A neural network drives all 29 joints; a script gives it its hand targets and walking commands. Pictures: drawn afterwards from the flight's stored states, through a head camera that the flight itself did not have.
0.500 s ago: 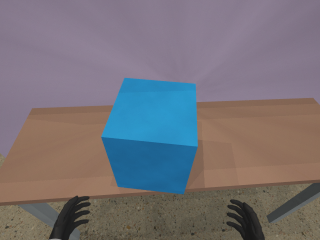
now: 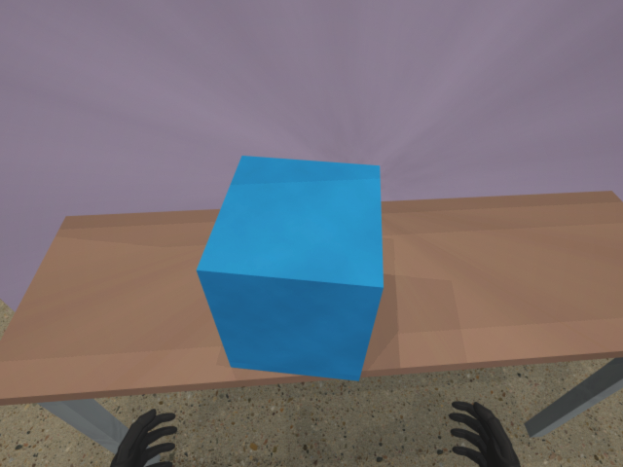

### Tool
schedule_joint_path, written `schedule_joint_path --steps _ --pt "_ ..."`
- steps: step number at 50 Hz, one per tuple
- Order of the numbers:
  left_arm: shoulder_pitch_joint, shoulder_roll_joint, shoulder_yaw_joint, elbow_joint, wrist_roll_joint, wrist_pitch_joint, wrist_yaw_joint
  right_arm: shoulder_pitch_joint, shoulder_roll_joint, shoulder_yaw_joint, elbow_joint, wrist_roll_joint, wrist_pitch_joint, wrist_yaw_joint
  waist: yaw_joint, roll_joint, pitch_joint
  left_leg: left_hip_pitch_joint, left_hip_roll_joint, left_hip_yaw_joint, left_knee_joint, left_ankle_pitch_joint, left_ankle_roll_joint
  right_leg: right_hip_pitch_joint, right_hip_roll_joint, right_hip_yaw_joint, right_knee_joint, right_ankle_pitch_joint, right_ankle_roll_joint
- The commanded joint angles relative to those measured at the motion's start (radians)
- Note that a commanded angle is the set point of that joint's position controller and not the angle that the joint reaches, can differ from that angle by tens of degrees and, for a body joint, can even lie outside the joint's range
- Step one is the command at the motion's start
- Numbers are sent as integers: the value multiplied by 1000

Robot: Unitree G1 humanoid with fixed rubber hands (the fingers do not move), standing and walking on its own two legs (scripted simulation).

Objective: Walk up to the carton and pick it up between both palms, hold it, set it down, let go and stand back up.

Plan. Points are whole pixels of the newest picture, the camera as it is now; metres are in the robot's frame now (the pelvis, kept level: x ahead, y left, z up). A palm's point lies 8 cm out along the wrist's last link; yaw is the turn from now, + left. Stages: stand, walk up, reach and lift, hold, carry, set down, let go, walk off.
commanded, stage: set down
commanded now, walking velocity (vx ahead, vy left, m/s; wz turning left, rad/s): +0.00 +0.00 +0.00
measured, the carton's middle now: (301, 271) +0.40 +0.03 +0.02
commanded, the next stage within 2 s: let go in 0.34 s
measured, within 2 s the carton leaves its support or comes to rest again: neither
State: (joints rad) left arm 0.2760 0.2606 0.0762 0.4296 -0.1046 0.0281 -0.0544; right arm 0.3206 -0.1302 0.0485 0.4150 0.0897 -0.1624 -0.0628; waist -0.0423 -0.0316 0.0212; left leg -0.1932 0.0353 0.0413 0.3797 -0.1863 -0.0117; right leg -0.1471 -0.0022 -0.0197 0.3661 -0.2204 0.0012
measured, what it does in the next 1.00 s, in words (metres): stands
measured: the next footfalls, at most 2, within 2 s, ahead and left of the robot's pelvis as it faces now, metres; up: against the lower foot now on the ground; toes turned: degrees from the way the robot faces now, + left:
none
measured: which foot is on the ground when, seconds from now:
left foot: down 0.00-1.00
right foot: down 0.00-1.00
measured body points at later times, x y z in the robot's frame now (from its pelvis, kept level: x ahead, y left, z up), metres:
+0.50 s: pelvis +0.01 +0.00 +0.00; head +0.02 +0.01 +0.45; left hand +0.18 +0.25 -0.09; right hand +0.16 -0.23 -0.08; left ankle +0.01 +0.13 -0.75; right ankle -0.02 -0.12 -0.75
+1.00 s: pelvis +0.01 +0.00 +0.00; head +0.00 +0.01 +0.45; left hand +0.15 +0.26 -0.11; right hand +0.13 -0.29 -0.09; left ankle +0.01 +0.13 -0.75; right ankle -0.02 -0.12 -0.75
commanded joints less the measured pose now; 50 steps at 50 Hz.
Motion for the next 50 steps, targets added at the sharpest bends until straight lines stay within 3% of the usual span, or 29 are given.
schedule_joint_path --steps 1,16,39,40,42,45,50 --pt "-99 105 -33 -97 34 -3 14 -109 -89 -68 -6 -70 -46 23 81 92 -73 230 -30 54 -40 156 -32 -63 28 -13 -93 53 -23" --pt "-116 67 -39 -35 62 16 36 -164 -135 -97 127 -86 -78 63 64 93 -93 262 -30 47 -23 216 -44 -80 38 -21 -80 109 -20" --pt "-118 58 -45 -30 83 41 58 -197 -172 -105 215 -86 -93 89 57 78 -95 257 -32 46 -9 214 -37 -79 36 -29 -59 143 -13" --pt "-56 235 32 44 152 -15 70 -87 -362 -123 276 -146 -4 61 54 80 -221 132 74 -68 75 371 -3 25 -79 45 57 295 -28" --pt "-64 243 35 74 150 -39 67 -117 -332 -118 266 -147 53 55 54 34 -171 47 61 -49 58 244 14 53 -88 57 56 284 -21" --pt "-92 238 28 121 153 -53 62 -135 -325 -103 288 -146 82 60 45 29 -83 -22 55 -47 29 77 26 2 -94 87 30 159 -25" --pt "-96 256 25 198 152 -68 54 -131 -366 -92 340 -145 94 67 39 50 -52 -23 65 -71 14 49 38 -15 -94 99 6 108 -25"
